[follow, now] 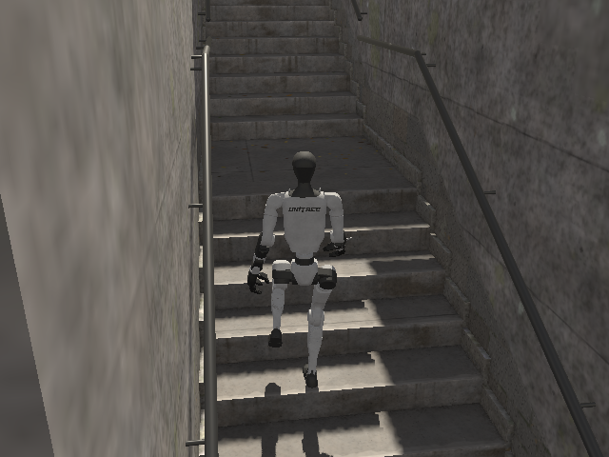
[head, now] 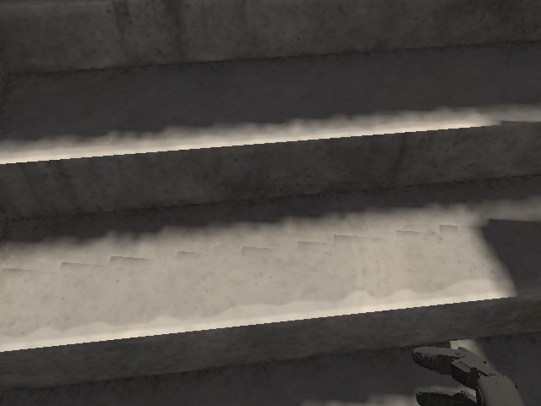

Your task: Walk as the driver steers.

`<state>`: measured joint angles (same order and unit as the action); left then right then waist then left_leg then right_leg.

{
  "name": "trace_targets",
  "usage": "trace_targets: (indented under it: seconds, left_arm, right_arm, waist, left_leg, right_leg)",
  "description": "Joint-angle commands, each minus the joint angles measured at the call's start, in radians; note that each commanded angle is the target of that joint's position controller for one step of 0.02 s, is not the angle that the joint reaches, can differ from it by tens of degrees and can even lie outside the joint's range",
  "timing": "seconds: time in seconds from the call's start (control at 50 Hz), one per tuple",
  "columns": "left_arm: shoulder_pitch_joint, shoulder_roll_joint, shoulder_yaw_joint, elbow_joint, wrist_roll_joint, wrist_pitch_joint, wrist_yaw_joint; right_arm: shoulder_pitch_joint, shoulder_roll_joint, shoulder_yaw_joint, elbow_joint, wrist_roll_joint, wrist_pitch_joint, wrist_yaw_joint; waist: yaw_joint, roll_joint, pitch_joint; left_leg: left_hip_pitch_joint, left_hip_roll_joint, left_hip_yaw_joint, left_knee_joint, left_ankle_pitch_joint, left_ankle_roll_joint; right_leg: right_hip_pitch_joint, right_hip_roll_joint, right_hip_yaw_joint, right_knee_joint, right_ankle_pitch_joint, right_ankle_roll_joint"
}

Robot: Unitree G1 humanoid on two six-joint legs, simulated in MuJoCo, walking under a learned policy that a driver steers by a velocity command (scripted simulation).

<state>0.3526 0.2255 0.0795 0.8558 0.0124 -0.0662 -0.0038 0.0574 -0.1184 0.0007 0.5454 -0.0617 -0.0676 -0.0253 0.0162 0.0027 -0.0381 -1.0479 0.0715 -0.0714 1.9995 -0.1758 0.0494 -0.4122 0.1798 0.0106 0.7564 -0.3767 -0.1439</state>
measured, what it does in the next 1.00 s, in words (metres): climbs, turning right: left foot 0.17 m higher, then right foot 0.17 m higher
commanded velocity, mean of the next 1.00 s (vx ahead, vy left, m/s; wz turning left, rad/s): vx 0.50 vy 0.00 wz -0.37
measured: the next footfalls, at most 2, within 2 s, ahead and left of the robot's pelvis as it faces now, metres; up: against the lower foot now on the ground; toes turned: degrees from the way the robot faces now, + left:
left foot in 0.26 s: +0.38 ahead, +0.14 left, +0.17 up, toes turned -5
right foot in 0.84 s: +0.70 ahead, -0.24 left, +0.34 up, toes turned -27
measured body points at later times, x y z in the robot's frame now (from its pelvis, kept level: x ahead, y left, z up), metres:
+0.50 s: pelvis +0.31 +0.05 +0.16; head +0.31 +0.06 +0.61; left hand +0.58 +0.21 +0.10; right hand +0.30 -0.22 +0.04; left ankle +0.34 +0.14 -0.54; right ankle +0.28 -0.08 -0.33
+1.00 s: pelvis +0.61 -0.13 +0.29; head +0.65 -0.13 +0.74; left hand +0.84 +0.03 +0.17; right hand +0.58 -0.38 +0.17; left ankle +0.53 +0.05 -0.22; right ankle +0.66 -0.22 -0.37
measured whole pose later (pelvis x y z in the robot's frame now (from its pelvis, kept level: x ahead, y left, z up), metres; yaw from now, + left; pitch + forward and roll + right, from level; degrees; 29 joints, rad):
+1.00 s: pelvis +0.61 -0.13 +0.29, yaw -20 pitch +2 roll -2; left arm 0.13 0.18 0.05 0.77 0.03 -0.04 -0.02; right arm 0.33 -0.19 -0.07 0.79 0.00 -0.12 0.01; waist -0.04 0.01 0.03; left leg -0.56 0.05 -0.09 1.75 -0.10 0.06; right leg -0.68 0.02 -0.19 1.04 -0.41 -0.11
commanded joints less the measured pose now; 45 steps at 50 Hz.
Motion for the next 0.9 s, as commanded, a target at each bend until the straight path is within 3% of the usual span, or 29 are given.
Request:
trace_targets:
  seconds: [0.02,0.04,0.1,0.14,0.18,0.2,0.24,0.26,0.28,0.3,0.32,0.34,0.36,0.4,0.44,0.5,0.54,0.6,0.62,0.66,0.72,0.76,0.78,0.8,0.82,0.84,0.86,0.88,0.9]
  left_arm:
    - [0.075,0.073,-0.003,-0.008,0.013,-0.055,-0.007]
    - [0.103,0.089,0.002,0.016,0.029,-0.054,-0.008]
    - [0.187,0.079,-0.005,0.06,0.015,-0.044,0.0]
    - [0.198,0.118,0.011,0.047,0.01,-0.013,0.036]
    - [0.154,0.135,0.019,0.01,-0.006,-0.005,0.061]
    - [0.069,0.128,0.021,-0.016,0.004,0.001,0.065]
    - [-0.023,0.185,0.045,-0.084,-0.008,-0.027,0.047]
    - [-0.12,0.214,0.06,-0.12,-0.032,-0.062,0.021]
    - [-0.15,0.115,0.048,-0.153,-0.015,-0.092,-0.006]
    - [-0.102,0.028,0.037,-0.223,0.017,-0.069,-0.019]
    - [-0.021,0.027,0.036,-0.229,0.057,-0.061,-0.024]
    - [-0.047,0.013,0.029,-0.227,0.069,-0.033,-0.031]
    - [-0.052,0.0,0.016,-0.237,0.082,-0.017,-0.026]
    - [-0.118,-0.083,-0.024,-0.271,0.071,0.011,-0.021]
    - [-0.121,-0.125,-0.046,-0.284,0.048,0.047,-0.014]
    - [-0.178,-0.069,-0.044,-0.299,0.038,0.067,-0.017]
    - [-0.269,-0.037,-0.027,-0.31,0.038,0.07,-0.023]
    - [-0.377,-0.09,-0.035,-0.325,0.036,0.073,-0.009]
    - [-0.397,-0.103,-0.034,-0.324,0.024,0.079,0.006]
    - [-0.506,-0.099,-0.036,-0.364,0.045,0.083,0.017]
    - [-0.682,-0.144,-0.073,-0.448,0.033,0.072,0.011]
    - [-0.778,-0.172,-0.105,-0.523,0.013,0.061,-0.022]
    - [-0.731,-0.167,-0.113,-0.508,0.014,0.07,-0.049]
    - [-0.618,-0.183,-0.113,-0.464,-0.022,0.073,-0.063]
    - [-0.427,-0.132,-0.085,-0.417,-0.022,0.083,-0.043]
    - [-0.152,-0.069,-0.052,-0.354,-0.02,0.087,-0.03]
    - [0.036,0.0,-0.019,-0.33,-0.012,0.078,-0.026]
    - [0.045,0.127,0.019,-0.284,0.018,0.057,-0.004]
    - [0.001,0.202,0.055,-0.279,0.018,0.07,0.011]
  right_arm:
    - [-0.065,0.022,0.026,-0.081,0.011,0.031,-0.022]
    - [-0.119,0.05,0.033,-0.098,0.004,0.025,-0.026]
    - [-0.333,0.072,0.068,-0.211,-0.011,0.012,-0.01]
    - [-0.382,0.033,0.064,-0.259,-0.005,0.034,0.013]
    - [-0.317,0.02,0.05,-0.222,0.0,0.035,0.023]
    - [-0.185,0.049,0.052,-0.165,0.011,0.038,0.02]
    - [0.049,-0.063,-0.007,-0.074,0.056,0.04,-0.004]
    - [0.213,-0.151,-0.047,-0.028,0.066,0.033,-0.021]
    - [0.294,-0.229,-0.077,0.025,0.042,0.012,-0.017]
    - [0.214,-0.276,-0.09,0.028,0.043,0.031,-0.025]
    - [0.096,-0.184,-0.079,0.024,0.057,0.039,-0.028]
    - [0.045,-0.108,-0.067,0.059,0.066,0.034,-0.039]
    - [0.016,-0.046,-0.052,0.08,0.053,0.013,-0.035]
    - [0.125,-0.007,-0.041,0.203,0.008,-0.03,-0.033]
    - [0.18,-0.031,-0.053,0.271,0.015,-0.066,-0.003]
    - [0.217,-0.092,-0.067,0.28,0.022,-0.074,0.006]
    - [0.231,-0.139,-0.072,0.271,0.021,-0.087,-0.007]
    - [0.389,-0.163,-0.083,0.315,0.016,-0.085,-0.01]
    - [0.418,-0.164,-0.081,0.332,0.029,-0.084,-0.002]
    - [0.494,-0.158,-0.074,0.368,0.028,-0.094,-0.002]
    - [0.589,-0.153,-0.065,0.429,0.045,-0.085,-0.023]
    - [0.647,-0.11,-0.053,0.484,0.046,-0.054,-0.045]
    - [0.638,-0.093,-0.049,0.494,0.069,-0.045,-0.039]
    - [0.559,-0.087,-0.033,0.451,0.088,-0.049,-0.029]
    - [0.564,-0.234,-0.062,0.427,0.069,-0.067,-0.003]
    - [0.498,-0.362,-0.096,0.403,0.091,-0.096,0.023]
    - [0.401,-0.436,-0.12,0.361,0.117,-0.12,0.041]
    - [0.447,-0.303,-0.097,0.293,0.141,-0.128,0.079]
    - [0.435,-0.261,-0.1,0.278,0.101,-0.136,0.098]
  waist:
    - [0.003,0.005,0.081]
    - [0.023,-0.019,0.073]
    - [0.059,-0.063,0.121]
    - [0.077,-0.04,0.047]
    - [0.044,-0.06,-0.049]
    - [-0.029,-0.102,-0.122]
    - [-0.149,-0.163,-0.288]
    - [-0.252,-0.172,-0.363]
    - [-0.255,0.059,-0.419]
    - [-0.123,0.36,-0.461]
    - [-0.037,0.239,-0.351]
    - [0.005,0.138,-0.189]
    - [0.037,0.048,-0.056]
    - [0.059,0.001,0.023]
    - [0.107,0.011,0.073]
    - [0.092,-0.003,0.123]
    - [0.053,0.026,0.105]
    - [0.002,0.028,0.12]
    - [-0.014,0.052,0.156]
    - [-0.048,0.064,0.152]
    - [-0.089,0.125,0.158]
    - [-0.096,0.085,0.136]
    - [-0.097,0.072,0.06]
    - [-0.043,0.05,0.024]
    - [0.018,0.184,-0.144]
    - [0.163,0.268,-0.292]
    - [0.297,0.305,-0.39]
    - [0.235,0.025,-0.486]
    - [0.191,-0.137,-0.622]
  left_leg:
    - [-0.259,0.0,0.097,0.149,-0.115,-0.013]
    - [-0.402,-0.004,0.112,0.283,-0.17,0.005]
    - [-0.433,0.0,0.125,0.051,-0.248,0.033]
    - [-0.272,-0.01,0.167,-0.189,-0.282,0.023]
    - [0.042,-0.01,0.192,-0.429,-0.262,0.042]
    - [0.303,-0.058,0.224,-0.552,-0.277,0.066]
    - [0.705,-0.116,0.175,-0.776,-0.188,0.062]
    - [0.894,-0.112,0.118,-0.999,-0.198,0.066]
    - [1.093,0.045,-0.187,-1.212,-0.299,0.105]
    - [1.027,0.317,-0.796,-1.603,-0.374,0.184]
    - [0.938,0.317,-0.851,-1.619,-0.522,0.206]
    - [0.791,0.282,-0.722,-1.573,-0.776,0.213]
    - [0.648,0.285,-0.568,-1.537,-0.68,0.203]
    - [0.564,0.248,-0.387,-1.535,-0.524,0.154]
    - [0.585,0.224,-0.206,-1.578,-0.36,0.089]
    - [0.61,0.198,-0.025,-1.697,-0.228,0.079]
    - [0.698,0.215,0.039,-1.768,-0.083,0.111]
    - [0.952,0.234,0.064,-1.786,-0.032,0.128]
    - [0.997,0.254,0.103,-1.78,0.104,0.126]
    - [1.134,0.256,0.122,-1.79,0.123,0.106]
    - [1.289,0.25,0.114,-1.892,0.072,0.098]
    - [1.281,0.2,0.159,-2.003,0.124,0.095]
    - [1.233,0.172,0.196,-2.06,0.288,0.137]
    - [1.044,0.164,0.259,-2.043,0.801,0.141]
    - [1.029,0.222,0.238,-1.854,1.541,0.154]
    - [1.072,0.245,0.219,-1.604,1.873,0.131]
    - [1.006,0.212,0.199,-1.3,1.716,0.076]
    - [0.569,0.032,0.128,-0.841,0.938,0.002]
    - [0.584,-0.152,0.013,-0.361,0.056,-0.01]
  right_leg:
    - [0.069,-0.245,0.391,-0.386,0.325,-0.069]
    - [0.16,-0.273,0.43,-0.396,0.342,-0.082]
    - [0.171,-0.225,0.408,-0.484,0.207,-0.056]
    - [0.222,-0.264,0.389,-0.628,0.431,-0.105]
    - [0.253,-0.291,0.287,-0.633,0.903,-0.097]
    - [0.194,-0.257,0.183,-0.539,1.261,-0.065]
    - [0.218,-0.294,0.268,-0.287,1.708,-0.038]
    - [0.182,-0.249,0.248,-0.041,1.733,-0.026]
    - [0.009,-0.102,0.223,0.366,0.883,0.022]
    - [-0.23,0.017,0.252,0.769,0.183,0.085]
    - [-0.302,-0.042,0.264,0.947,0.209,0.081]
    - [-0.372,-0.078,0.187,1.013,0.284,0.074]
    - [-0.439,-0.103,0.145,1.065,0.294,0.064]
    - [-0.551,-0.095,0.172,1.263,0.242,0.022]
    - [-0.65,-0.125,0.203,1.252,0.207,0.017]
    - [-0.669,-0.143,0.203,1.062,0.223,0.044]
    - [-0.675,-0.13,0.146,1.074,0.242,0.047]
    - [-0.924,-0.119,0.131,1.234,0.076,0.042]
    - [-0.992,-0.119,0.115,1.272,0.025,0.046]
    - [-1.108,-0.144,0.071,1.245,-0.049,0.035]
    - [-1.235,-0.211,-0.037,1.183,-0.173,0.011]
    - [-1.083,-0.289,-0.128,0.903,-0.144,0.012]
    - [-0.836,-0.283,-0.2,0.696,-0.063,0.007]
    - [-0.413,-0.221,-0.269,0.465,-0.036,-0.032]
    - [-0.087,-0.088,-0.309,0.519,-0.092,-0.03]
    - [0.127,-0.05,-0.246,0.432,0.028,-0.056]
    - [0.314,-0.104,-0.054,0.267,0.094,-0.085]
    - [0.622,-0.38,0.488,-0.011,0.053,-0.14]
    - [0.531,-0.529,0.887,-0.345,0.114,-0.138]
Velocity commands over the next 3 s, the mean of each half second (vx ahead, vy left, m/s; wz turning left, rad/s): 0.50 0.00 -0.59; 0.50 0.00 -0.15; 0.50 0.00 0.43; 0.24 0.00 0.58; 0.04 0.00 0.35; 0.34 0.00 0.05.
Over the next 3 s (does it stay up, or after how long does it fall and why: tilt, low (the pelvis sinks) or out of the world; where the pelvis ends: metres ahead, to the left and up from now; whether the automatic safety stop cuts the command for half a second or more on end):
stays up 1.45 -0.24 0.72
